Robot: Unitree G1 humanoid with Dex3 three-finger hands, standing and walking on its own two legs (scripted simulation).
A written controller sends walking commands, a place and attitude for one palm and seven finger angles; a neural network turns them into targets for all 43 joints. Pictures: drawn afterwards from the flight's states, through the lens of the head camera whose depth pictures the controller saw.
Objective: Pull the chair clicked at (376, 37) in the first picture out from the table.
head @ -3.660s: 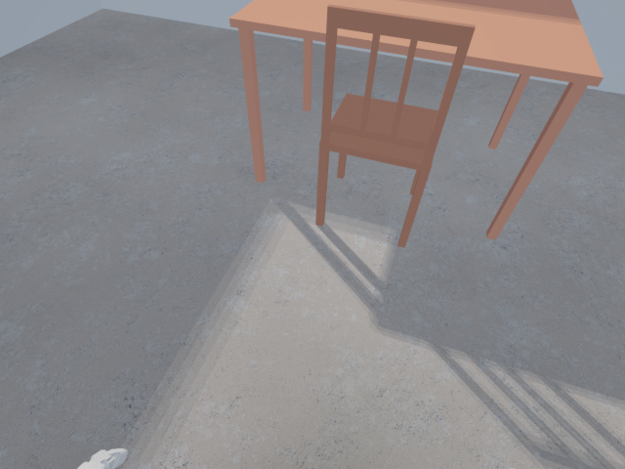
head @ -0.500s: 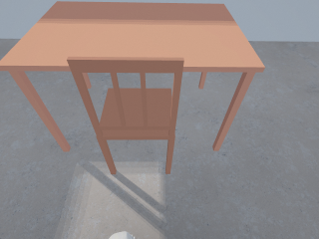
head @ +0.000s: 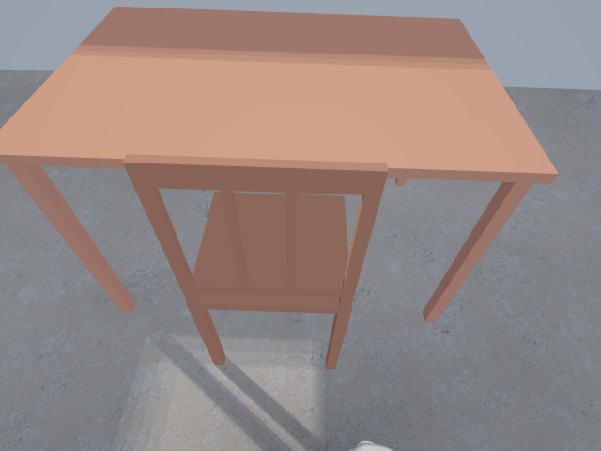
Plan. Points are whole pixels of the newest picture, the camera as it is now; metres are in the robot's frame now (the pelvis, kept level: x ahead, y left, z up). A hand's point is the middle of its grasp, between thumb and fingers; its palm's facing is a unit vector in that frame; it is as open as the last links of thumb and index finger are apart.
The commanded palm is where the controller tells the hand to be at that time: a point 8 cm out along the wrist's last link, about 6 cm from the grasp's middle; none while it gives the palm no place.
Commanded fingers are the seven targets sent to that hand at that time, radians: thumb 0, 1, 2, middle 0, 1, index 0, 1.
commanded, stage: come to a stop and stand still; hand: left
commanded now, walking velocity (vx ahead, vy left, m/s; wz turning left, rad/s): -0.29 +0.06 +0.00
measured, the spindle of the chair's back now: (236, 243) +0.49 +0.15 -0.09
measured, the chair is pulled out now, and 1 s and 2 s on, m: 0.00 0.00 0.00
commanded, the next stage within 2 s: look again from close up in 2.00 s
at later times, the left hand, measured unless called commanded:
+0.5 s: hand out of the picture +0.05 +0.21 -0.19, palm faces +0.10 -0.97 -0.20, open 7.3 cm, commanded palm none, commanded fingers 0.00 0.90 0.90 -0.20 -0.30 -0.20 -0.30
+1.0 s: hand out of the picture -0.08 +0.22 -0.17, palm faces +0.03 -0.98 -0.21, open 7.4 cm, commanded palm none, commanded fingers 0.00 0.90 0.90 -0.20 -0.30 -0.20 -0.30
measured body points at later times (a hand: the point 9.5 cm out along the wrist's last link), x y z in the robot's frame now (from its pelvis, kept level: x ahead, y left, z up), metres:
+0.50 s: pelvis +0.00 +0.02 -0.01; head +0.02 +0.04 +0.43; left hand +0.05 +0.27 -0.18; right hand +0.08 -0.22 -0.15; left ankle +0.00 +0.13 -0.75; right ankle +0.09 -0.12 -0.74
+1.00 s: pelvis -0.05 +0.05 +0.00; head -0.04 +0.04 +0.45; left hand -0.08 +0.27 -0.15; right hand -0.05 -0.17 -0.17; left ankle +0.00 +0.13 -0.74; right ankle -0.11 -0.05 -0.74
